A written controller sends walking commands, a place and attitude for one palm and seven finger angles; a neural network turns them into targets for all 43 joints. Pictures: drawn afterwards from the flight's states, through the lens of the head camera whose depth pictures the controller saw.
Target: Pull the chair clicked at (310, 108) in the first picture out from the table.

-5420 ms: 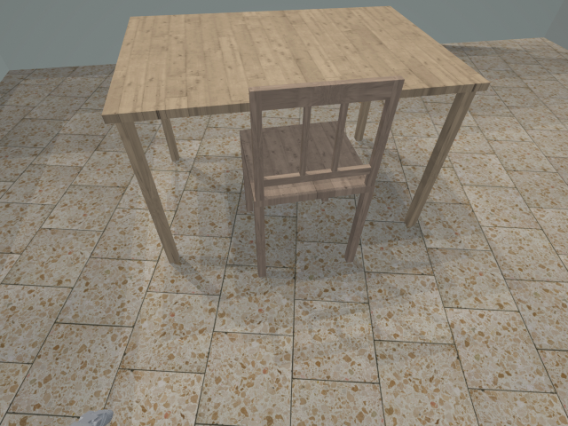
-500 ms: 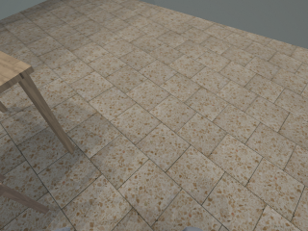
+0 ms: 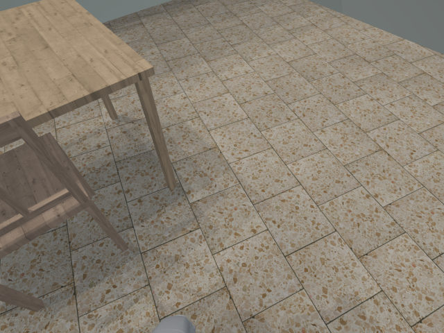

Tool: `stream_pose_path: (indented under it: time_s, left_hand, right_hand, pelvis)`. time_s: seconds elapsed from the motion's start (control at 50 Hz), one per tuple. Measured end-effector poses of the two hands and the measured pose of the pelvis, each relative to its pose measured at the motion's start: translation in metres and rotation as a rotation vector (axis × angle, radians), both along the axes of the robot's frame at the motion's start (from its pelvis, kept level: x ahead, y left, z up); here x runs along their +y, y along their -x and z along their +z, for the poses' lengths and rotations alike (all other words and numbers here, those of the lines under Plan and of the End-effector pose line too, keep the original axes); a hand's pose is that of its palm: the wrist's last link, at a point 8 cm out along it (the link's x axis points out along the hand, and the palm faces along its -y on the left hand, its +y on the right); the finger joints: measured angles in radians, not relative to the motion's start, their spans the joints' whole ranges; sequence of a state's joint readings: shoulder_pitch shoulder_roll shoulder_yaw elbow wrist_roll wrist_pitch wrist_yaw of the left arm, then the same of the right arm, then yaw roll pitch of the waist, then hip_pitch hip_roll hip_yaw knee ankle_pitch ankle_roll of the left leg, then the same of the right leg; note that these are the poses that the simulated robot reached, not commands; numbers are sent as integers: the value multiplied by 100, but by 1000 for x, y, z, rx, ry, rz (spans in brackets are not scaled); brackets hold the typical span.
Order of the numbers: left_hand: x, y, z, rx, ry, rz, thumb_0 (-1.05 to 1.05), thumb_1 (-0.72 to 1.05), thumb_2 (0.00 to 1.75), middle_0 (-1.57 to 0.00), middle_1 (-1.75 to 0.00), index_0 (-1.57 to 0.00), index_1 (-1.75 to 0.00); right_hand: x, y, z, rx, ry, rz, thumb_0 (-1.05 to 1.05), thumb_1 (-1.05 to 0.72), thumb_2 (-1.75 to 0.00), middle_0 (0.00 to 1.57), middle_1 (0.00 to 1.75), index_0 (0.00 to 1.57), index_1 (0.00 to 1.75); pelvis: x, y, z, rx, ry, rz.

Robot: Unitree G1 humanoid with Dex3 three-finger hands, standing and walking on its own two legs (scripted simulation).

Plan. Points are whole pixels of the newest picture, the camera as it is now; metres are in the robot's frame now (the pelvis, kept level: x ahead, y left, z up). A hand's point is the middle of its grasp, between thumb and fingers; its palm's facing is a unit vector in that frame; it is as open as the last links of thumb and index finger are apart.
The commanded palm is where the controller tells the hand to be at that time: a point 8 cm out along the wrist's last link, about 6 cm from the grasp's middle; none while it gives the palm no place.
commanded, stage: turn to face it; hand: left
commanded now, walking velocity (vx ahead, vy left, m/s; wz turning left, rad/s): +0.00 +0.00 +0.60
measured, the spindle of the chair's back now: out of the picture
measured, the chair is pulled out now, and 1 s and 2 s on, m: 0.00 0.00 0.00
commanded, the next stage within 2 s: take the last steps up to it in 1.12 s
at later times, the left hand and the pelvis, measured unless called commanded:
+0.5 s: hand out of the picture +0.08 +0.28 -0.15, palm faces +0.28 -0.93 -0.24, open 7.4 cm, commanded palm none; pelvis +0.00 +0.05 +0.00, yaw +16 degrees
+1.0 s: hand out of the picture -0.06 +0.20 -0.15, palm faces +0.56 -0.78 -0.28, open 7.4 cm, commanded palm none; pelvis +0.00 +0.00 +0.00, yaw +35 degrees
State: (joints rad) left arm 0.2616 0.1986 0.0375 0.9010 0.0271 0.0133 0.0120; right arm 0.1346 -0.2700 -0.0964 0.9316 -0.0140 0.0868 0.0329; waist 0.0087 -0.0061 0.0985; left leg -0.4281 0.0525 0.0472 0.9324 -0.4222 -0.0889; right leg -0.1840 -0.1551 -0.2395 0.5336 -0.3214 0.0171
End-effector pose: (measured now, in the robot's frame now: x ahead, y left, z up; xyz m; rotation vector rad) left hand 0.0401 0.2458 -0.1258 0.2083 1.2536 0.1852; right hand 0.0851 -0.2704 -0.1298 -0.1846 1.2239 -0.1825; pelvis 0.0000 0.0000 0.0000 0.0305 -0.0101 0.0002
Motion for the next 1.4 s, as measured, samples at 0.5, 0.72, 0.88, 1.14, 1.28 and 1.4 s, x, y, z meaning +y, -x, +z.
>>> stream_pose_path:
  time_s: [0.5, 0.72, 0.88, 1.14, 1.28, 1.4]
  left_hand:
    - [82, -13, 6, -154, -12, 231, 1, 91, 90, -20, -30, -20, -30]
    - [39, -11, 25, -245, -87, 294, 1, 91, 90, -20, -30, -20, -30]
    - [10, 65, 28, -149, -82, 455, 1, 91, 90, -20, -30, -20, -30]
    - [-13, 226, -23, 99, 42, 727, 1, 91, 90, -20, -30, -20, -30]
    - [-2, 257, -25, 136, 75, 787, 1, 91, 90, -20, -30, -20, -30]
    - [10, 240, -13, 53, 72, 770, 1, 91, 90, -20, -30, -19, -30]
  right_hand:
    - [89, -32, 11, 14, 18, 246, 0, -91, -90, 20, 30, 20, 30]
    - [42, -31, -23, 116, -15, 298, 0, -91, -90, 20, 30, 20, 30]
    - [43, -75, -14, 93, -17, 436, 0, -91, -90, 20, 29, 19, 30]
    - [158, -143, 4, -89, 24, 731, 0, -91, -90, 20, 29, 19, 30]
    - [210, -129, 25, -145, 5, 804, 0, -91, -90, 20, 30, 20, 30]
    - [217, -99, 21, -109, -45, 789, 0, -91, -90, 20, 30, 20, 30]
  pelvis:
    - [47, -5, 4, 10, 58, 281]
    - [5, -10, -6, 3, 25, 425]
    - [-4, -9, 4, -17, -12, 540]
    - [31, 23, -13, -11, 36, 664]
    - [47, 36, -2, -27, 46, 690]
    - [56, 37, 7, -28, 43, 714]
